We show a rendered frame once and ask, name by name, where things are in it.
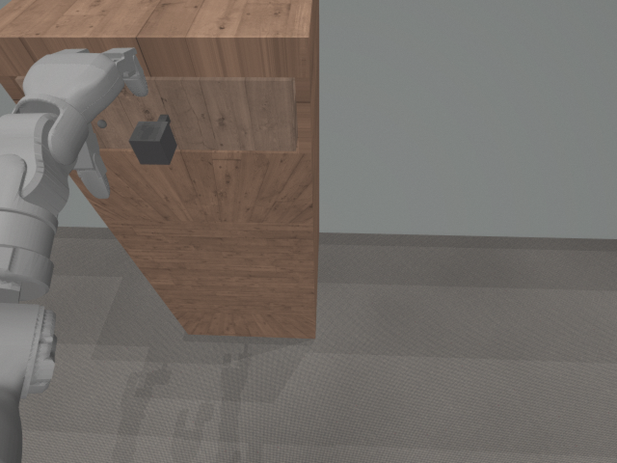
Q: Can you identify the left robot hand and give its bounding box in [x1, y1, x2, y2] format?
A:
[23, 47, 148, 199]

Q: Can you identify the robot left forearm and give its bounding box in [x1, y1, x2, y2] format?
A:
[0, 94, 89, 304]

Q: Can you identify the cabinet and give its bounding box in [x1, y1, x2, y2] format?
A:
[0, 0, 319, 339]

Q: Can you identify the handle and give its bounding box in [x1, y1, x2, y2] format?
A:
[128, 115, 177, 165]

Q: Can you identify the drawer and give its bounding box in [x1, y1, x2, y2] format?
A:
[15, 76, 298, 151]

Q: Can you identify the left robot upper arm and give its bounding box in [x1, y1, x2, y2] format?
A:
[0, 303, 57, 463]

